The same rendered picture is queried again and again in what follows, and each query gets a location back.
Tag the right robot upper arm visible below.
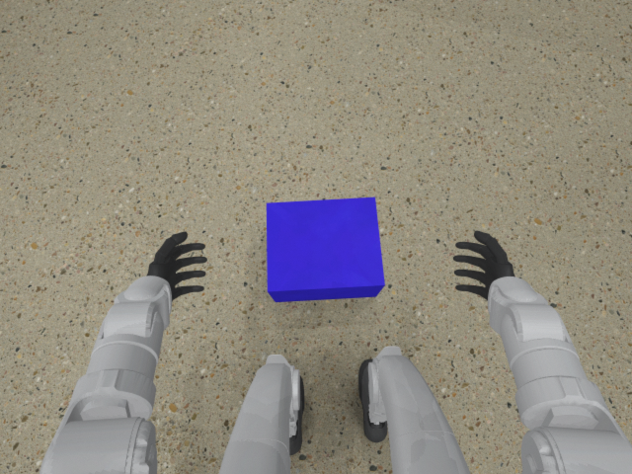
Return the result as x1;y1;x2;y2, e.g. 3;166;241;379
521;426;632;474

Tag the left robot upper arm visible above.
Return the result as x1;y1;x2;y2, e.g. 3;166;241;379
46;417;158;474

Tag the carton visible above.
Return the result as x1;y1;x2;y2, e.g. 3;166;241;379
267;197;385;302

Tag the left robot foot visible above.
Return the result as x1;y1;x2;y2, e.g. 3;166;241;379
289;376;304;455

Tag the robot left forearm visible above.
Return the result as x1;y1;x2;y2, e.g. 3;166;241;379
39;276;172;474

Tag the right robot hand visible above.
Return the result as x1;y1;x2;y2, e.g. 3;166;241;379
453;231;515;301

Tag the left robot hand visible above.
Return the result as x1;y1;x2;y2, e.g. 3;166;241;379
147;232;207;302

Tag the robot right forearm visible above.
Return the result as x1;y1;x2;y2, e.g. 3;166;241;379
488;276;632;448

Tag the robot left thigh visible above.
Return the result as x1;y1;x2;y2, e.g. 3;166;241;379
219;363;300;474

